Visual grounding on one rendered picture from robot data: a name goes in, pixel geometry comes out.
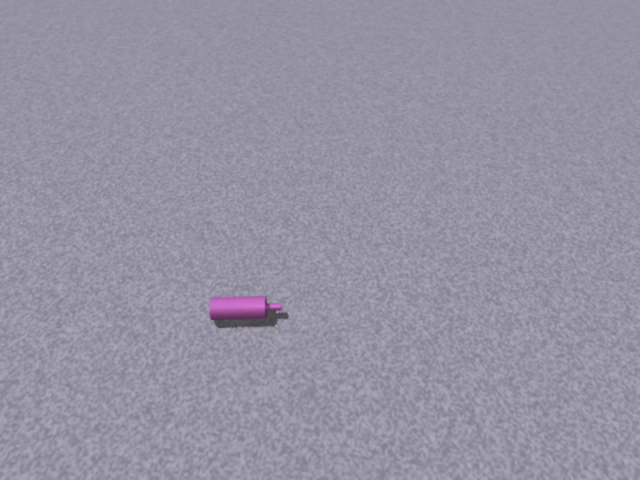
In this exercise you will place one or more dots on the bottle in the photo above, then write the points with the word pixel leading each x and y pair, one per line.
pixel 253 307

